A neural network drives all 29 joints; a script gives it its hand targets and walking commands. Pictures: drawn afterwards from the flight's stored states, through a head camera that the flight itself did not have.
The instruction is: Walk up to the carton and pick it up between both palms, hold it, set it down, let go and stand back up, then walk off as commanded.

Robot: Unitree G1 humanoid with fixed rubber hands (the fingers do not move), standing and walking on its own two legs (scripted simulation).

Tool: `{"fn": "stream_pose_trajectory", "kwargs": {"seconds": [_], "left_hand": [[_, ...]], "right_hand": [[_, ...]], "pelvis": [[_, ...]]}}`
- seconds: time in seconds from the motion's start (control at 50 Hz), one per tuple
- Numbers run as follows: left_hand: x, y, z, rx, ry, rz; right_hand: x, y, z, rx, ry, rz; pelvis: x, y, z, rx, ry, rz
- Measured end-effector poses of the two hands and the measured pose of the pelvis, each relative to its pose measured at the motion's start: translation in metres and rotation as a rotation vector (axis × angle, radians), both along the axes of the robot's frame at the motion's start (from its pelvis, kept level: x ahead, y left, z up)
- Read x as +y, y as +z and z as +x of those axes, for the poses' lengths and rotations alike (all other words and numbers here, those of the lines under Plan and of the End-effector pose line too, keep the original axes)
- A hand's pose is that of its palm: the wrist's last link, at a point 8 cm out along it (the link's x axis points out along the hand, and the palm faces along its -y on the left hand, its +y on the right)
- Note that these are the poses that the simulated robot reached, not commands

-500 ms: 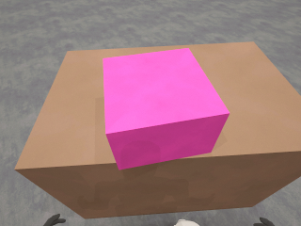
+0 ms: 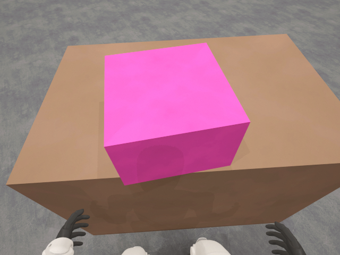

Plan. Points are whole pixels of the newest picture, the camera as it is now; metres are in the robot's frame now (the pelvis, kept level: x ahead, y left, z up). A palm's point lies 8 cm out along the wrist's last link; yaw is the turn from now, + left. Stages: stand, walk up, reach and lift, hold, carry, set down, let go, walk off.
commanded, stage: reach and lift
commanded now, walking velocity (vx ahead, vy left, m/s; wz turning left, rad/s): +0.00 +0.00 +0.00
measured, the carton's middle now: (167, 110) +0.46 +0.02 +0.06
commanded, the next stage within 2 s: none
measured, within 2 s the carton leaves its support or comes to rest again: neither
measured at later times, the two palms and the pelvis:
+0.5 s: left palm (51, 249) +0.15 +0.27 -0.03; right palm (302, 241) +0.16 -0.26 -0.03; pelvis +0.01 +0.00 +0.03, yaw +0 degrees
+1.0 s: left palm (55, 222) +0.19 +0.25 +0.03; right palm (301, 215) +0.19 -0.24 +0.03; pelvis +0.03 +0.02 +0.04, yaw +0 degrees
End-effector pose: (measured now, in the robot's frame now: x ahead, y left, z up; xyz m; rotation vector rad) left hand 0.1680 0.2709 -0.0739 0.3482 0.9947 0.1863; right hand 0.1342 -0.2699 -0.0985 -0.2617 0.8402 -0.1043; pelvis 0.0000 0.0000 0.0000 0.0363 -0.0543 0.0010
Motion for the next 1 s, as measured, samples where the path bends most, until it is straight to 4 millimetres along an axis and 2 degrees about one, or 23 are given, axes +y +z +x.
{"fn": "stream_pose_trajectory", "kwargs": {"seconds": [0.08,0.16,0.3,0.42,0.52,0.74,1.0], "left_hand": [[-0.011,0.016,0.016,-0.074,-0.004,-0.017],[-0.013,0.027,0.018,-0.103,0.011,-0.023],[-0.007,0.034,0.001,-0.121,0.049,-0.017],[-0.001,0.038,-0.016,-0.189,0.106,-0.045],[0.003,0.046,-0.019,-0.263,0.145,-0.07],[0.005,0.075,0.002,-0.42,0.113,-0.079],[-0.018,0.099,0.021,-0.531,0.102,-0.134]], "right_hand": [[0.001,0.021,0.009,-0.075,-0.006,0.006],[-0.006,0.037,0.013,-0.097,-0.012,-0.005],[-0.007,0.051,0.013,-0.092,0.004,-0.012],[0.003,0.064,0.017,-0.116,0.053,-0.007],[0.016,0.075,0.026,-0.154,0.084,0.005],[0.031,0.098,0.043,-0.263,0.057,0.081],[0.031,0.133,0.061,-0.363,0.084,0.114]], "pelvis": [[-0.009,0.008,0.006,-0.011,0.0,0.01],[-0.013,0.016,0.011,-0.027,0.0,0.014],[-0.014,0.023,0.015,-0.04,0.0,0.012],[-0.008,0.027,0.014,-0.036,0.0,0.004],[-0.002,0.029,0.014,-0.031,0.001,-0.005],[0.012,0.033,0.022,-0.019,0.003,-0.022],[0.019,0.035,0.033,-0.006,0.006,-0.03]]}}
